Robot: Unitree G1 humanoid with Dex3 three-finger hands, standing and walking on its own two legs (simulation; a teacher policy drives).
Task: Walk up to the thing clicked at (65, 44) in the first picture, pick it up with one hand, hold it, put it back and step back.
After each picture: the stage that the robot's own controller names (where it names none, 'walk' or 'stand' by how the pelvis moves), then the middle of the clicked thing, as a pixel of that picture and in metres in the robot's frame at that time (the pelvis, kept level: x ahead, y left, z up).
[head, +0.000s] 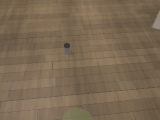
stand; (67, 48) +1.28 +0.14 -0.72
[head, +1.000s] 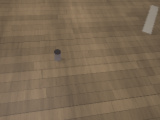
walk; (57, 55) +1.14 +0.15 -0.72
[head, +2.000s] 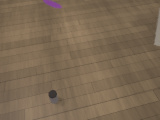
walk; (53, 97) +0.64 +0.21 -0.69
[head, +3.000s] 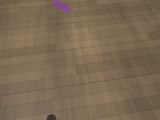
stand; out of the picture +0.41 +0.22 -0.69
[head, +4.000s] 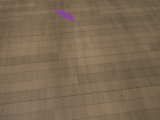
stand; out of the picture +0.37 +0.21 -0.72
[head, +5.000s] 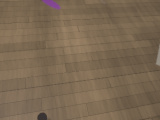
stand; (42, 119) +0.41 +0.21 -0.70
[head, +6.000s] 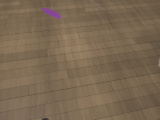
stand; out of the picture +0.41 +0.24 -0.69
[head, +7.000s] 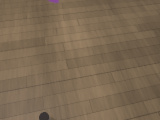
stand; (45, 119) +0.37 +0.24 -0.67
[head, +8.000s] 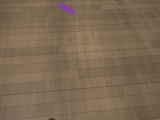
stand; out of the picture +0.38 +0.19 -0.69
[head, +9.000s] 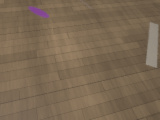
stand; out of the picture +0.39 +0.22 -0.72
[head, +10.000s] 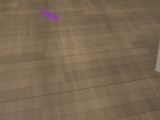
stand; out of the picture +0.40 +0.24 -0.70
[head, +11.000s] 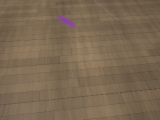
stand; out of the picture +0.41 +0.19 -0.71
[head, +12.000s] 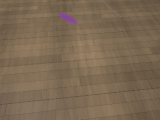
stand; out of the picture +0.39 +0.19 -0.72
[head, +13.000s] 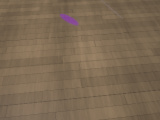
stand; out of the picture +0.38 +0.19 -0.72
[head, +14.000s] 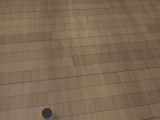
go down; (47, 114) +0.39 +0.19 -0.66
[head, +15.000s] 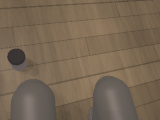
go down; (18, 60) +0.44 +0.22 -0.29
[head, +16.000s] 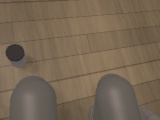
close in; (16, 56) +0.44 +0.22 -0.27
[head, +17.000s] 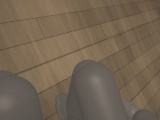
close; out of the picture +0.43 +0.26 -0.22
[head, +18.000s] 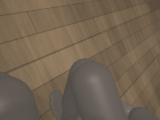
close; out of the picture +0.42 +0.27 -0.23
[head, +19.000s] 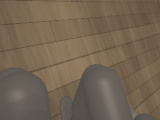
lift; out of the picture +0.37 +0.26 -0.21
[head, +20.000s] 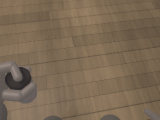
lift; (22, 86) +0.33 +0.19 -0.01
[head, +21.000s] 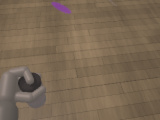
hold; (33, 91) +0.32 +0.17 +0.01
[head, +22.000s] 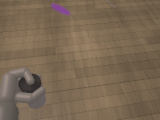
hold; (33, 91) +0.32 +0.17 +0.00
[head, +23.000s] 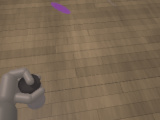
crouch; (32, 92) +0.32 +0.17 -0.01
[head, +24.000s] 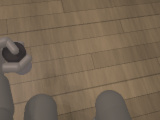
crouch; (18, 59) +0.42 +0.20 -0.09
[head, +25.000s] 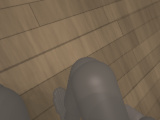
lower; out of the picture +0.43 +0.28 -0.23
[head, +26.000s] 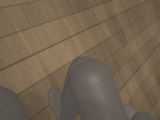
lower; out of the picture +0.44 +0.28 -0.23
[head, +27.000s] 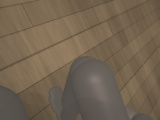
lower; out of the picture +0.44 +0.28 -0.23
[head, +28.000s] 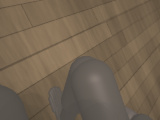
lower; out of the picture +0.44 +0.28 -0.23
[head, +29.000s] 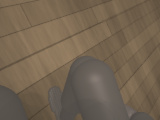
loosen; out of the picture +0.44 +0.29 -0.23
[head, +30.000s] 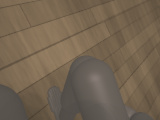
withdraw; out of the picture +0.43 +0.28 -0.23
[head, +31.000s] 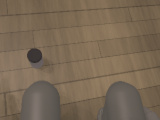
walk; (35, 59) +0.47 +0.21 -0.34
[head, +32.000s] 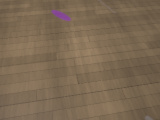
stand; out of the picture +0.38 +0.18 -0.66
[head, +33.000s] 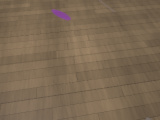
stand; out of the picture +0.41 +0.19 -0.67
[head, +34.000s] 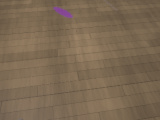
stand; out of the picture +0.40 +0.19 -0.67
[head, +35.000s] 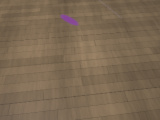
stand; out of the picture +0.42 +0.18 -0.72
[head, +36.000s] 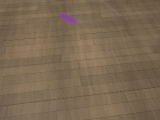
stand; out of the picture +0.39 +0.19 -0.72
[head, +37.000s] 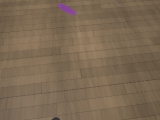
walk; out of the picture +0.40 +0.19 -0.72
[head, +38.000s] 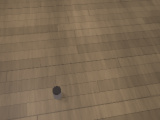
walk; (57, 92) +0.56 +0.15 -0.70
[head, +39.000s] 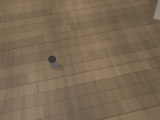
walk; (53, 62) +0.85 +0.28 -0.69
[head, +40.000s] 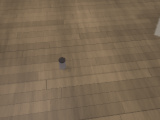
stand; (62, 63) +1.02 +0.19 -0.71
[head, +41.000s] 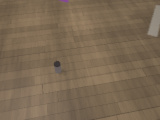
stand; (57, 67) +1.01 +0.22 -0.73
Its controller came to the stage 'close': yes
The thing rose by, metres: 0.70
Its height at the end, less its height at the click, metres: +0.00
